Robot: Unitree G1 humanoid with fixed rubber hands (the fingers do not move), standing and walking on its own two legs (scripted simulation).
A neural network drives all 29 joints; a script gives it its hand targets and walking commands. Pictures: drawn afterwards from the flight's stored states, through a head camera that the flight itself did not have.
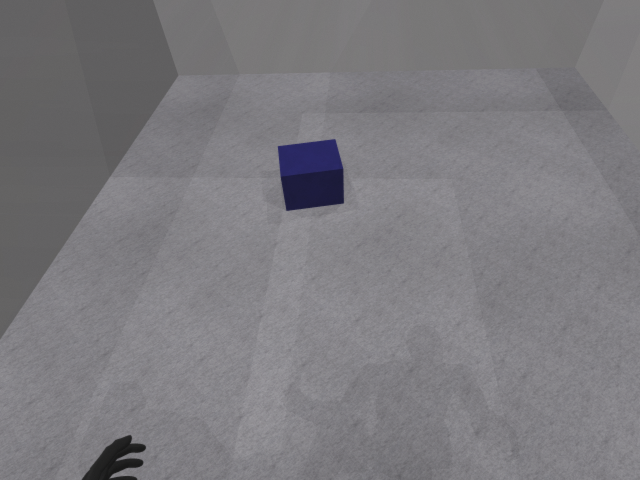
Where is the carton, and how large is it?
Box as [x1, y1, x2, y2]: [278, 139, 343, 210]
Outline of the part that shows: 334,139 278,146 280,174 286,210 343,203 342,166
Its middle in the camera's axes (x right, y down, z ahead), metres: -0.04 -0.29 +1.79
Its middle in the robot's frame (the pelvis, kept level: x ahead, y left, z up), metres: +1.48 +0.07 -0.67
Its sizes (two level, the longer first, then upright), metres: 0.267 0.221 0.202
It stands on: the floor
